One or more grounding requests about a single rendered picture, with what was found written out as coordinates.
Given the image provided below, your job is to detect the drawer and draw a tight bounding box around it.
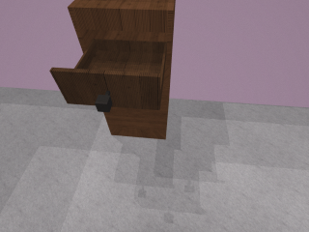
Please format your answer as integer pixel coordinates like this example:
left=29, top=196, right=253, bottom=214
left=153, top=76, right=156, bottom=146
left=50, top=39, right=167, bottom=110

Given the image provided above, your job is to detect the cabinet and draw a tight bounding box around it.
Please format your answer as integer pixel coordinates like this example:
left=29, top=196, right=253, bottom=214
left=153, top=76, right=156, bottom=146
left=68, top=0, right=176, bottom=140

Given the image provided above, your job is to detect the handle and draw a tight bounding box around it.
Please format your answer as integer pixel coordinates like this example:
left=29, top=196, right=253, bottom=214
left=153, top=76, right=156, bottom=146
left=95, top=91, right=113, bottom=113

